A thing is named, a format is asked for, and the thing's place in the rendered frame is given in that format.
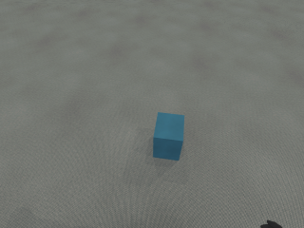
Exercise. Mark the carton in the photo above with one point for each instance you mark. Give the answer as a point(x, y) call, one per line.
point(168, 136)

